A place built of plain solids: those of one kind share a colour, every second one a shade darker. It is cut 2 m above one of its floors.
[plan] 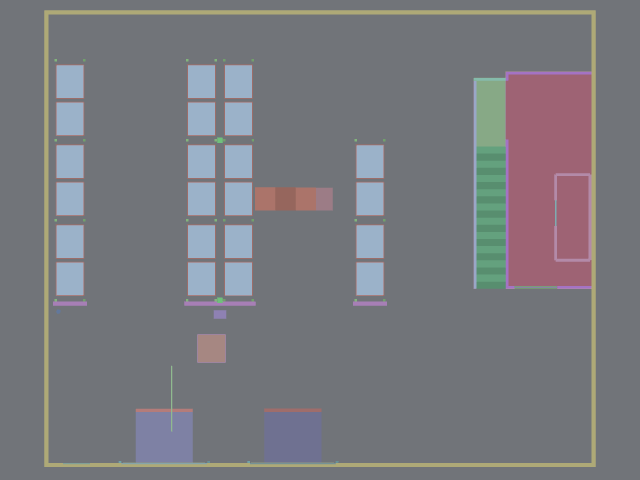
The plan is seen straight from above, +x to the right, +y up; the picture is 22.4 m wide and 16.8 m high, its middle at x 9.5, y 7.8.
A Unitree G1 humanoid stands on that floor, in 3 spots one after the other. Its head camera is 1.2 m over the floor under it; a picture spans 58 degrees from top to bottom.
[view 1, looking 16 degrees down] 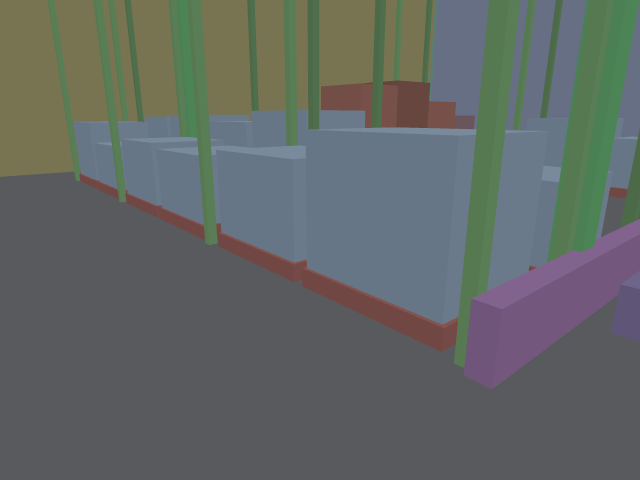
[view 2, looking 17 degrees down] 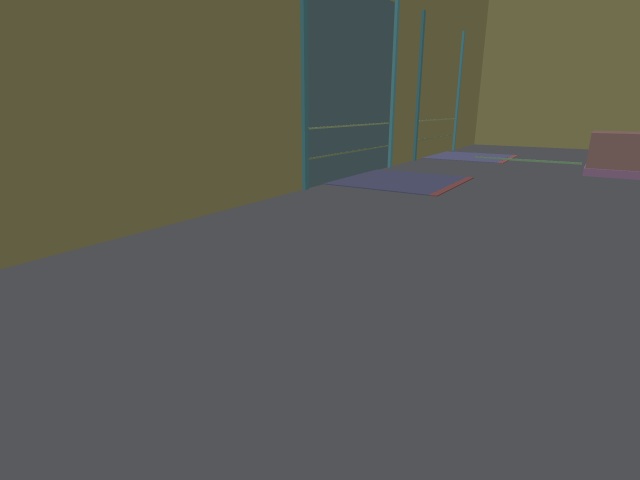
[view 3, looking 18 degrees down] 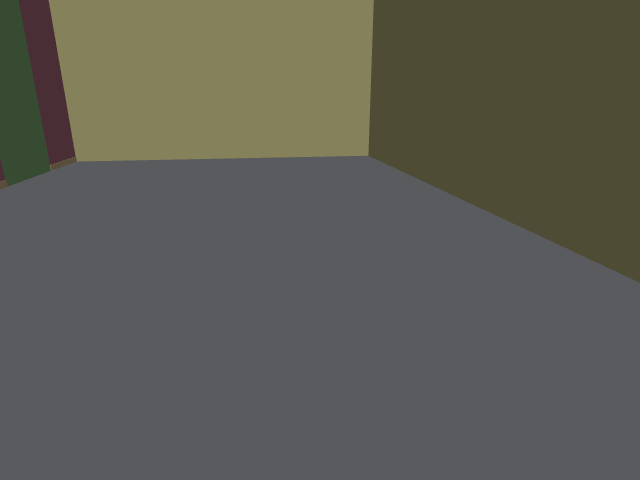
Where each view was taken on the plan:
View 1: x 3.05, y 4.69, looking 50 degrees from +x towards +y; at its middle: row_load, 2.96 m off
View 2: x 15.49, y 3.79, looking -147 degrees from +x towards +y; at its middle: ground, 4.10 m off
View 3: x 9.50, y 2.60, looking -9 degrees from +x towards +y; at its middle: ground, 3.88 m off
